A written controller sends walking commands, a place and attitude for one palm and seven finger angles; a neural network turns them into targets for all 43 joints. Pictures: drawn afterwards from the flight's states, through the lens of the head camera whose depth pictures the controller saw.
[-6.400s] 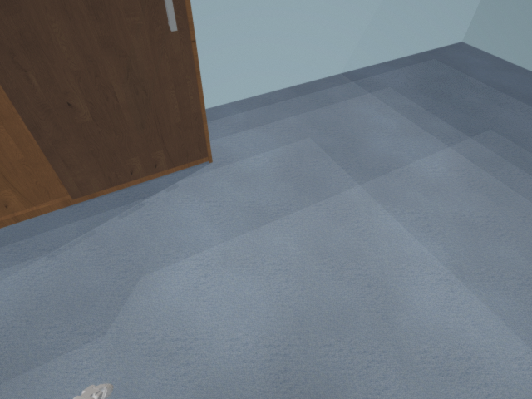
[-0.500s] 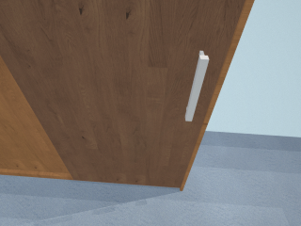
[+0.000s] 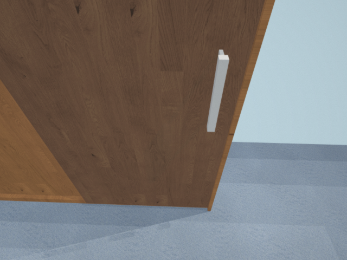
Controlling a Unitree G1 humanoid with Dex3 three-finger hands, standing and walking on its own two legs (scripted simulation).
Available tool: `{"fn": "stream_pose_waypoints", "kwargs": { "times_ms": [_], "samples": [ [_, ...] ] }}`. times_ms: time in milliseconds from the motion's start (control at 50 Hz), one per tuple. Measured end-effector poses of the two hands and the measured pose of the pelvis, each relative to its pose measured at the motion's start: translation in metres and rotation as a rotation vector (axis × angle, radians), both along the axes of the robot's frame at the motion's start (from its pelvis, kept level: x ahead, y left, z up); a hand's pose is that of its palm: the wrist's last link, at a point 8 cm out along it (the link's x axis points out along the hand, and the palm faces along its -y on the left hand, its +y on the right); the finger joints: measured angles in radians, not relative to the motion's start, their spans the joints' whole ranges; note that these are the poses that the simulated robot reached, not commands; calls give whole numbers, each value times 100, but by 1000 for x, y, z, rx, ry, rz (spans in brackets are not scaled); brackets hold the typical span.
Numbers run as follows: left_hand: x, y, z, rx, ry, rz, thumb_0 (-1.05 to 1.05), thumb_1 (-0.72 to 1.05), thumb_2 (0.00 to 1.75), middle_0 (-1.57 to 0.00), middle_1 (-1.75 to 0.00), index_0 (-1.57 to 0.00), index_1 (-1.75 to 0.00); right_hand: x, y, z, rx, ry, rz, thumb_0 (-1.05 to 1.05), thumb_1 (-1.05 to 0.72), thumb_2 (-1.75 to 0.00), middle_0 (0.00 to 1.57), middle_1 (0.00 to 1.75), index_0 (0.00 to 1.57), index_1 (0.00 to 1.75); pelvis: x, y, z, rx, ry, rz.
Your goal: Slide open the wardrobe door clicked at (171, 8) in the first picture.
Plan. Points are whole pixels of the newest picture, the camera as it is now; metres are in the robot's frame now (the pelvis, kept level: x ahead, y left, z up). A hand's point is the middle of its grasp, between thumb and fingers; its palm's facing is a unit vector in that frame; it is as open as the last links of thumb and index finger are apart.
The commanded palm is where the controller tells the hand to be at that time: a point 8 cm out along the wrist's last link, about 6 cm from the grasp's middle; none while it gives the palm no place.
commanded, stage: look again from close up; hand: right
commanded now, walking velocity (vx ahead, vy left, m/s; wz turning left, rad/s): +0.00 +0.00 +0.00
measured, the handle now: (215, 94) +0.53 -0.09 +0.11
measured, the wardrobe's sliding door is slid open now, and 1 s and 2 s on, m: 0.00 0.00 0.00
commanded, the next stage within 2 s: raise the hand with hooked fingers in 1.58 s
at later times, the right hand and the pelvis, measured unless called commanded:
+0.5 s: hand out of the picture -0.03 -0.18 -0.18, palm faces +0.03 +0.99 -0.14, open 7.4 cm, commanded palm none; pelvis -0.01 -0.02 +0.00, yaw +0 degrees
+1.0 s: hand out of the picture -0.02 -0.18 -0.18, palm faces +0.01 +0.99 -0.14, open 7.4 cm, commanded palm none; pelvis +0.00 -0.03 +0.00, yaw +1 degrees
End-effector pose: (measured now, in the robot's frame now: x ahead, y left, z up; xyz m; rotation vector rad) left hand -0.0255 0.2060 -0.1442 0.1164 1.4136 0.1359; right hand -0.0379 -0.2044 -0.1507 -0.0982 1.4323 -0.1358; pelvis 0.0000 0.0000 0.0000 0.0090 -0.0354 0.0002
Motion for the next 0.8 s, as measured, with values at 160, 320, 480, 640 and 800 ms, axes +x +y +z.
{"fn": "stream_pose_waypoints", "kwargs": {
  "times_ms": [160,320,480,640,800],
  "samples": [
    [-3,-12,0,-6,-6,12,0,91,90,-20,-30,-20,-30,8,-5,-2,6,-26,6,0,-91,-90,20,30,20,30,-3,-7,-1,1,5,3],
    [-3,-18,1,0,-14,18,0,91,90,-20,-30,-20,-30,11,-13,-3,7,-36,9,0,-91,-90,20,30,20,30,-4,-15,-1,3,6,5],
    [-2,-22,2,7,-14,17,0,91,90,-20,-30,-20,-30,6,-20,-2,5,-23,7,0,-91,-90,20,30,20,30,-6,-22,-1,4,10,5],
    [0,-24,1,9,-12,16,0,91,90,-20,-30,-20,-30,1,-26,0,-1,0,9,0,-91,-90,20,30,20,30,-5,-26,0,2,15,8],
    [4,-23,2,10,-11,16,0,91,90,-20,-30,-20,-30,0,-27,1,-2,13,9,0,-91,-90,20,30,20,30,-3,-27,0,0,18,11]
  ]
}}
